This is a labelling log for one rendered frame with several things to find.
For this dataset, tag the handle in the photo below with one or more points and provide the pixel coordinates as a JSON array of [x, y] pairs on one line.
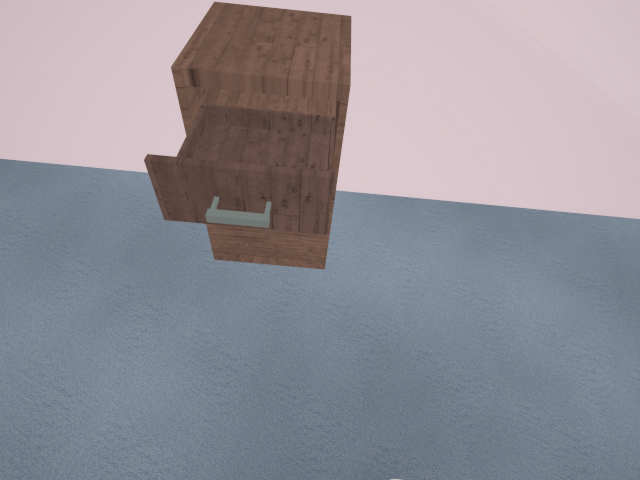
[[214, 215]]

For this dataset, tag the cabinet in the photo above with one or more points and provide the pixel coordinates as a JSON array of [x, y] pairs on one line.
[[270, 59]]

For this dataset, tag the drawer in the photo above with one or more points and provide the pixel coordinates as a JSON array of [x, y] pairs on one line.
[[247, 157]]

